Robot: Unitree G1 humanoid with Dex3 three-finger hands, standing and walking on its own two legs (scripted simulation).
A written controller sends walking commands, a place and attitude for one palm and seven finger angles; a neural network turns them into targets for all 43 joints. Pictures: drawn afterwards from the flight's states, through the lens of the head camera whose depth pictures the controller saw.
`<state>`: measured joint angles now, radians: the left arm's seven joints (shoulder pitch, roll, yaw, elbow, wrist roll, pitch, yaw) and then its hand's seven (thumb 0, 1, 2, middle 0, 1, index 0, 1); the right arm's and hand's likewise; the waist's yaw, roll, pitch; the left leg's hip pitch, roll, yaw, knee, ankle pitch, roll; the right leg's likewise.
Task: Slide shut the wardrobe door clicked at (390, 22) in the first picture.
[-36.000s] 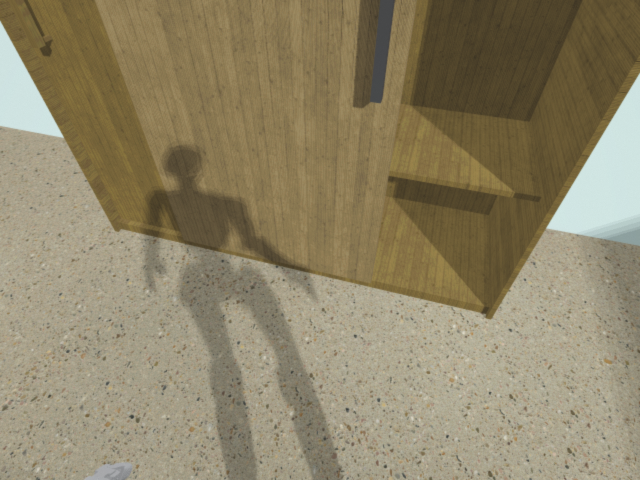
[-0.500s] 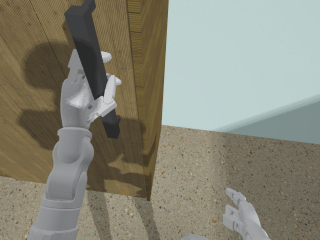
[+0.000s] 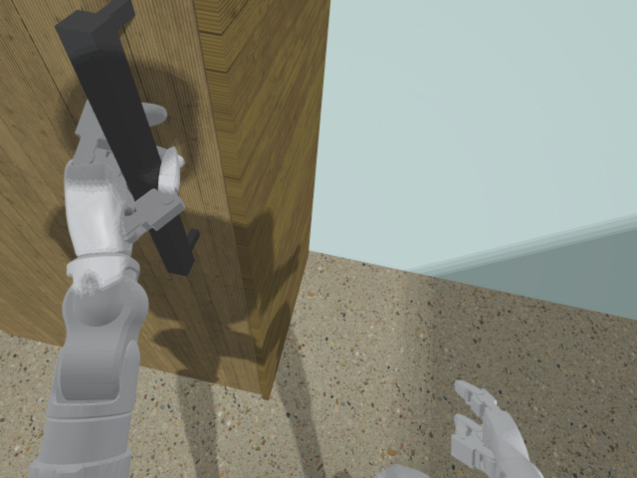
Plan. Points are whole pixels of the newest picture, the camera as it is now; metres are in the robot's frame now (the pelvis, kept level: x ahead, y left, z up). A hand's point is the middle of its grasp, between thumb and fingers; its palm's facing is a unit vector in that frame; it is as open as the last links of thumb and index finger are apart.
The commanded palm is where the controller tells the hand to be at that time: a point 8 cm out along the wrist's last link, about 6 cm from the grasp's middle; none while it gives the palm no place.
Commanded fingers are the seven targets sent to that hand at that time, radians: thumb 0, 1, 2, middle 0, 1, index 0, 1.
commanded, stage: stop walking and hold the door there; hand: left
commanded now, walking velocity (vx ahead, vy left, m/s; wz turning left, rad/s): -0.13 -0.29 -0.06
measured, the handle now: (158, 168) +0.34 +0.25 +0.19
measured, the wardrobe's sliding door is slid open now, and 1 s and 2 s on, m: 0.00 0.00 0.00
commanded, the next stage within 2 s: none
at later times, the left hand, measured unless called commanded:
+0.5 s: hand (164, 191) +0.31 +0.23 +0.19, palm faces +0.51 -0.82 -0.25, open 6.6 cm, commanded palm +0.26 +0.25 +0.19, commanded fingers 0.00 0.90 0.90 -0.45 -1.40 -0.45 -1.40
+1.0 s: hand (163, 192) +0.31 +0.23 +0.19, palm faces +0.49 -0.84 -0.25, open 6.6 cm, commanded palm +0.26 +0.26 +0.19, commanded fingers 0.00 0.90 0.90 -0.45 -1.40 -0.45 -1.40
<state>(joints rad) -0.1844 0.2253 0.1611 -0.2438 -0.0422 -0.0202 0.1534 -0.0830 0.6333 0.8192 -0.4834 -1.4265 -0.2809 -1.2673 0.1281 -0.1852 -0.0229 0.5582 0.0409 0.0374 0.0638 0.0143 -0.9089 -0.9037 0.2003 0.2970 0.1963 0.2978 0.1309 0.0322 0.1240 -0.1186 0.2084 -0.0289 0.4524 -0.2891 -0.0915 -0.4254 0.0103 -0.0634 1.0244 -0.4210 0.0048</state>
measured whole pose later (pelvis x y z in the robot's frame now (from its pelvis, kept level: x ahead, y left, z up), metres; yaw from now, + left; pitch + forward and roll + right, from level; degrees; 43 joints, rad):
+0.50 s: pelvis +0.04 -0.05 -0.01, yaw -7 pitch -3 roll +1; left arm 0.19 0.41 0.48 -0.20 -0.08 -0.08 0.18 -0.22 0.57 0.82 -0.46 -1.42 -0.29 -1.33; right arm 0.25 -0.24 0.00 0.64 0.03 -0.07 -0.07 0.01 -0.91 -0.90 0.20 0.30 0.20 0.30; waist 0.00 -0.02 -0.04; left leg -0.16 0.00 0.07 0.49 -0.28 0.02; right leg -0.21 -0.05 0.00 0.52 -0.24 0.01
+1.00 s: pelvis +0.04 -0.03 +0.00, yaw -8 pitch -2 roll -1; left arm 0.21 0.38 0.44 -0.18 -0.07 -0.13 0.19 -0.22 0.60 0.77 -0.44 -1.43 -0.27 -1.37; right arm 0.21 -0.22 0.02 0.64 0.03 -0.07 -0.08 0.01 -0.91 -0.90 0.20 0.30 0.20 0.30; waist 0.01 0.02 -0.05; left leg -0.17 0.01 0.08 0.46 -0.26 0.03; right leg -0.20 -0.03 0.01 0.42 -0.19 0.04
